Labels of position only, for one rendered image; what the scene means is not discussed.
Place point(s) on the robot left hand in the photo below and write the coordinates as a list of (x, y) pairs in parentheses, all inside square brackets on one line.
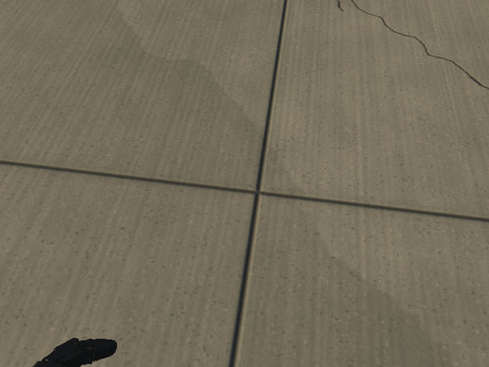
[(74, 353)]

